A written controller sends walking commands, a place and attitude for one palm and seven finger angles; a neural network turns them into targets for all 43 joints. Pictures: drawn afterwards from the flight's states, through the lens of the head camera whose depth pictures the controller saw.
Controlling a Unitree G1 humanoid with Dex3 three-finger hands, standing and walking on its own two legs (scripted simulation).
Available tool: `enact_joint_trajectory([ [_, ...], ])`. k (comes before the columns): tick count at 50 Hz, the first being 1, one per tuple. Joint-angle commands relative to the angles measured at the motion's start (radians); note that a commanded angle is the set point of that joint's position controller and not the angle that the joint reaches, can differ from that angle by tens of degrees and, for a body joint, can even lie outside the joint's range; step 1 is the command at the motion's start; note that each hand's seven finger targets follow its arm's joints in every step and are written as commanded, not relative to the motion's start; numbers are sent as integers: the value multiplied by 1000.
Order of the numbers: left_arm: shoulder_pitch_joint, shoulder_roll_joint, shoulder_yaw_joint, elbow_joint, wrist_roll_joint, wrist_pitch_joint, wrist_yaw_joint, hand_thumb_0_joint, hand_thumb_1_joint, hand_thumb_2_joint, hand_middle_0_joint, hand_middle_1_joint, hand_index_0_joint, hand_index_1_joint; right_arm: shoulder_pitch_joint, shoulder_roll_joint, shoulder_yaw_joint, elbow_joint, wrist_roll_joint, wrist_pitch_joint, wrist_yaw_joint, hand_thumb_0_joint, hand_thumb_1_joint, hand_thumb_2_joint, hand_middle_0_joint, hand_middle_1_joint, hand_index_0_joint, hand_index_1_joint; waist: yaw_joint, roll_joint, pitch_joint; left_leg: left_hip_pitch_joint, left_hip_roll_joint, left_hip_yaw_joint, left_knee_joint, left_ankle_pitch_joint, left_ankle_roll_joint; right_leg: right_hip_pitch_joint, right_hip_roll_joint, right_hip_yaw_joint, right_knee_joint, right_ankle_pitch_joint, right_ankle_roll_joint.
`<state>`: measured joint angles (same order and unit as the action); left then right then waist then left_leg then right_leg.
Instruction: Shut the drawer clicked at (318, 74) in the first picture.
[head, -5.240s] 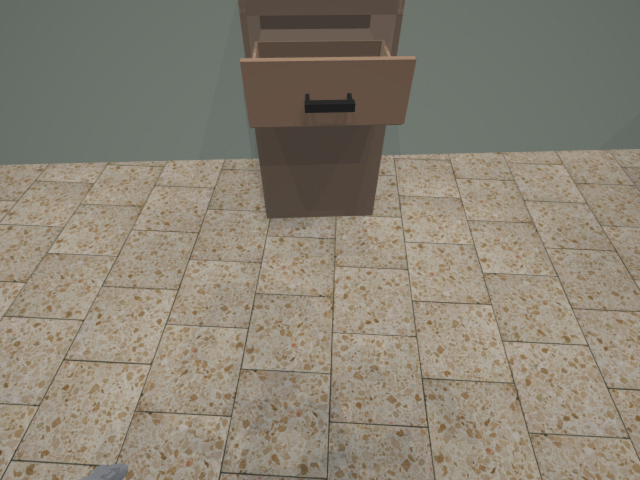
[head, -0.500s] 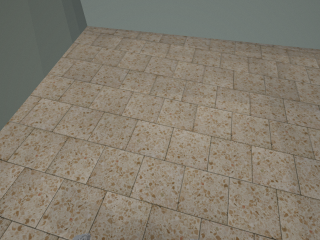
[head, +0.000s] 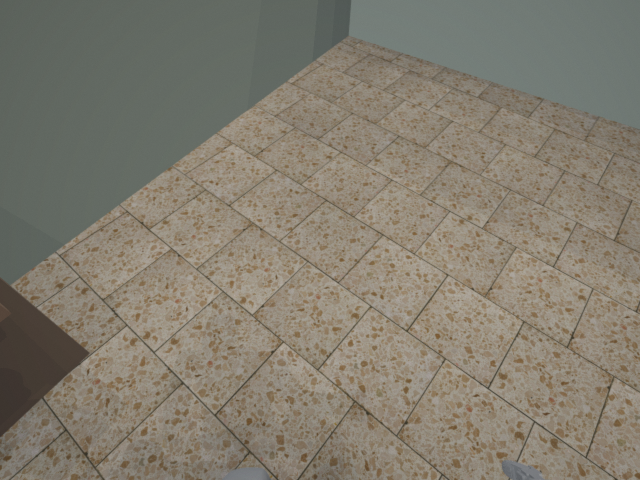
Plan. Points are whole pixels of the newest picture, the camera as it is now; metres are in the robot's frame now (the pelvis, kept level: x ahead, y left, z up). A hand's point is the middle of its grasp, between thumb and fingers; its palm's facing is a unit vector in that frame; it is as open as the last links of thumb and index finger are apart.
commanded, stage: turn to face it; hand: left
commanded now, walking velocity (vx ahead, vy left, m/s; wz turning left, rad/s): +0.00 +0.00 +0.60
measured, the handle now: out of the picture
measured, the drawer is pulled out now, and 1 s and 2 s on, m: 0.30 0.30 0.30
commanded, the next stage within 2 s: take the last steps up to it in 1.66 s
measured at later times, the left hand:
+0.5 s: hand out of the picture +0.05 +0.22 -0.15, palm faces +0.30 -0.91 -0.28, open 7.4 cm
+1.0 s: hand out of the picture -0.13 +0.22 -0.19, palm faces +0.60 -0.76 -0.26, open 7.4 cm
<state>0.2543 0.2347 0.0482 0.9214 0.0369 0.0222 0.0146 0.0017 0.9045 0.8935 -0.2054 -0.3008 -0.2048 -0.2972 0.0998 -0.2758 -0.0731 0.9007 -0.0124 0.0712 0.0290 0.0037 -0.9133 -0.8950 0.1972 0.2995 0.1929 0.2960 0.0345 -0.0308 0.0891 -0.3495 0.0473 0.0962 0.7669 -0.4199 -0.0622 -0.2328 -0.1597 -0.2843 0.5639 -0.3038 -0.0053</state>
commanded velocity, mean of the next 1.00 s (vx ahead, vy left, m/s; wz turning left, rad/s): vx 0.00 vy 0.00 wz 0.60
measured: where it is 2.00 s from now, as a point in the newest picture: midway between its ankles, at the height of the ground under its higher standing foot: outside the picture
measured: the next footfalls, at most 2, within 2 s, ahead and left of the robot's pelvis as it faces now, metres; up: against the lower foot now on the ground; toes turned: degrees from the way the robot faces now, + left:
left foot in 0.06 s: +0.03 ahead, +0.13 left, +0.00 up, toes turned +9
right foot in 0.48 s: +0.08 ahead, -0.11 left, +0.00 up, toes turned +15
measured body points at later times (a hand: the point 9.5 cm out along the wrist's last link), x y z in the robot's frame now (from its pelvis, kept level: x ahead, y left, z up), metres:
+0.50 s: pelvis -0.01 -0.01 -0.01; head +0.02 -0.02 +0.44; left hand +0.03 +0.27 -0.13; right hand +0.12 -0.24 -0.16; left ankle +0.00 +0.12 -0.73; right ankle +0.04 -0.12 -0.74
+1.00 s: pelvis -0.04 +0.01 -0.01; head -0.03 +0.06 +0.44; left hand -0.16 +0.26 -0.17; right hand +0.20 -0.14 -0.12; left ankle -0.10 +0.09 -0.74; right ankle +0.03 -0.13 -0.68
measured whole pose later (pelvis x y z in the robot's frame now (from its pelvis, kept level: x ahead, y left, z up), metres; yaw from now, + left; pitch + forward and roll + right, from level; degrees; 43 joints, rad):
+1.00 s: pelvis -0.04 +0.01 -0.01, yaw +35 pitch +0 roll -1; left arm 0.24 0.29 0.08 0.93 0.02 0.08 0.02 0.00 0.91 0.89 -0.20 -0.30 -0.20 -0.30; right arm 0.15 -0.23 -0.06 0.89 -0.01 0.03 0.02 0.00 -0.91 -0.89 0.20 0.30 0.20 0.30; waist 0.02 -0.07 0.08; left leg -0.29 0.01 0.06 0.63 -0.34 0.04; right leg -0.43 -0.15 -0.10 1.00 -0.51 0.08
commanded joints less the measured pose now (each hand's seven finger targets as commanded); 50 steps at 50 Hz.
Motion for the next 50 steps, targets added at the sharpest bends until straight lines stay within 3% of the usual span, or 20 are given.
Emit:
enact_joint_trajectory([
  [1, 27, 190, 62, -59, -20, -8, 5, 0, 900, 900, -200, -300, -200, -300, 79, -106, -22, -71, -3, -47, -3, 0, -900, -900, 200, 300, 200, 300, -55, -44, -189, 261, 20, -12, -352, 264, 47, -6, -183, 98, 98, 357, -8],
  [2, 17, 136, 56, -96, -26, -4, -4, 0, 900, 900, -200, -300, -200, -300, 145, -228, -53, -68, -10, -57, -9, 0, -900, -900, 200, 300, 200, 300, -97, 257, -222, 439, 278, -360, -395, 579, 167, -285, -44, 56, 337, -81, 80],
  [3, -61, 116, 34, -143, -15, 1, -2, 0, 900, 900, -200, -300, -200, -300, 208, -287, -63, -51, 0, -49, -12, 0, -900, -900, 200, 300, 200, 300, -124, 298, -196, 418, 406, -432, -402, 808, 260, -400, 9, 140, 501, -355, 98],
  [5, -101, 117, 45, -122, -17, 12, 7, 0, 900, 900, -200, -300, -200, -300, 157, -235, -52, -47, -4, -55, -35, 0, -900, -900, 200, 300, 200, 300, -108, 277, -142, 293, 321, -402, -405, 659, 265, -420, 15, 261, 611, -255, 94],
  [9, -11, 125, 51, -70, -18, 12, -8, 0, 900, 900, -200, -300, -200, -300, 21, -166, -29, -87, -2, -65, -35, 0, -900, -900, 200, 300, 200, 300, -32, 192, -122, 208, 179, -265, -419, 596, 204, -329, 38, 267, 588, -72, 107],
  [16, -89, 98, 44, -115, -25, 10, 3, 0, 900, 900, -200, -300, -200, -300, 88, -165, -46, -63, -8, -54, -33, 0, -900, -900, 200, 300, 200, 300, -68, 174, -117, 210, 179, -393, -422, 478, 240, -275, 85, 282, 360, -121, 106],
  [22, 14, 93, 46, -113, -34, -11, 10, 0, 900, 900, -200, -300, -200, -300, 38, -155, -55, -80, -5, -42, -30, 0, -900, -900, 200, 300, 200, 300, -12, 189, -142, 32, 110, -446, -313, 459, 192, 40, 144, 255, -22, 18, 78],
  [23, 51, 130, 53, -108, -29, -20, 15, 0, 900, 900, -200, -300, -200, -300, 32, -128, -53, -86, 2, -42, -26, 0, -900, -900, 200, 300, 200, 300, 13, 113, -149, -63, 61, -422, -241, 356, 147, 163, 96, 296, -171, 85, 68],
  [24, 69, 218, 72, -112, -12, -32, 24, 0, 900, 900, -200, -300, -200, -300, 69, -48, -42, -101, 10, -44, -21, 0, -900, -900, 200, 300, 200, 300, 15, -176, -155, -257, -71, -256, -15, 55, 63, 290, -167, 555, -307, 51, -9],
  [25, 48, 260, 67, -130, -13, -24, 22, 0, 900, 900, -200, -300, -200, -300, 67, -51, -43, -121, -3, -44, -21, 0, -900, -900, 200, 300, 200, 300, 13, -263, -144, -281, -112, -160, 204, -175, 26, 177, -342, 664, -322, 106, -115],
  [27, -54, 194, 57, -152, -19, -25, 23, 0, 900, 900, -200, -300, -200, -300, 68, -81, -57, -79, -12, -21, -11, 0, -900, -900, 200, 300, 200, 300, -29, -190, -72, -238, -48, -186, 430, -73, 29, -5, -257, 572, -344, -35, -118],
  [30, -119, 131, 37, -161, -15, -30, 22, 0, 900, 900, -200, -300, -200, -300, 110, -53, -45, -39, -12, -13, 4, 0, -900, -900, 200, 300, 200, 300, -64, -133, -29, -221, -16, -121, 474, 53, 0, -16, -158, 335, -285, 118, -89],
  [36, 9, 177, 47, -109, -9, -24, 20, 0, 900, 900, -200, -300, -200, -300, 15, -37, -30, -54, -6, -12, 8, 0, -900, -900, 200, 300, 200, 300, 6, -152, -64, -177, -9, -48, 229, -15, -17, 119, -194, 271, -251, 244, -114],
  [40, 23, 209, 60, -92, -4, -19, 18, 0, 900, 900, -200, -300, -200, -300, 2, -28, -16, -66, 4, -28, 5, 0, -900, -900, 200, 300, 200, 300, 18, -193, -120, -90, -15, -4, 34, -57, -3, 169, -227, 232, -175, 407, -125],
  [43, 10, 204, 64, -78, -11, -10, 14, 0, 900, 900, -200, -300, -200, -300, 70, -42, -15, -57, 4, -42, -1, 0, -900, -900, 200, 300, 200, 300, -19, -158, -162, 55, -30, 18, -224, 88, 15, 149, -207, 157, -40, 448, -62],
  [44, 12, 190, 65, -82, -21, -4, 12, 0, 900, 900, -200, -300, -200, -300, 126, -81, -25, -44, 1, -51, -1, 0, -900, -900, 200, 300, 200, 300, -55, -55, -193, 215, -6, -18, -372, 243, 31, 42, -183, 119, 88, 365, -10],
  [45, 14, 130, 59, -116, -29, 3, 4, 0, 900, 900, -200, -300, -200, -300, 176, -201, -54, -44, -7, -60, -7, 0, -900, -900, 200, 300, 200, 300, -86, 249, -208, 391, 239, -352, -422, 527, 136, -247, -48, 77, 309, -46, 76],
  [46, -60, 96, 36, -160, -20, 7, 2, 0, 900, 900, -200, -300, -200, -300, 240, -275, -68, -28, -2, -53, -14, 0, -900, -900, 200, 300, 200, 300, -123, 355, -191, 386, 391, -487, -416, 796, 255, -389, 16, 153, 475, -382, 102],
  [47, -121, 110, 40, -156, -13, 16, 10, 0, 900, 900, -200, -300, -200, -300, 264, -236, -63, -6, -3, -57, -25, 0, -900, -900, 200, 300, 200, 300, -137, 275, -185, 336, 352, -470, -408, 732, 261, -397, 18, 243, 565, -318, 89],
  [50, -92, 112, 49, -106, -20, 12, -2, 0, 900, 900, -200, -300, -200, -300, 99, -164, -35, -48, -8, -61, -40, 0, -900, -900, 200, 300, 200, 300, -59, 209, -99, 220, 211, -335, -415, 617, 215, -374, 23, 276, 617, -119, 97],
])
